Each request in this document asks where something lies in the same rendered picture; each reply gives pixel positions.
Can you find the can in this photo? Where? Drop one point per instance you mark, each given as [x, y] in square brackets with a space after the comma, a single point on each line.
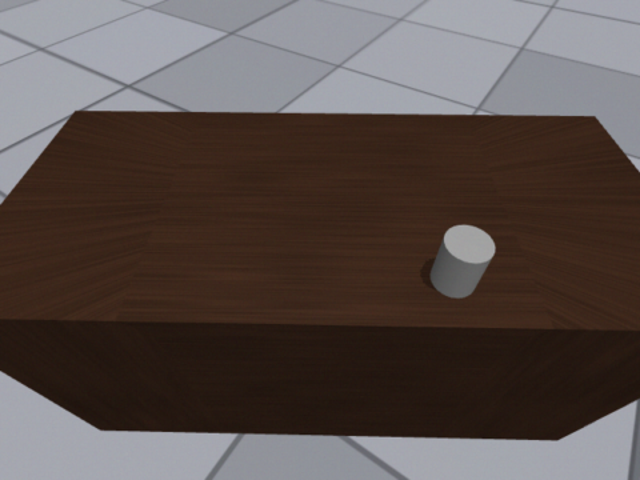
[463, 257]

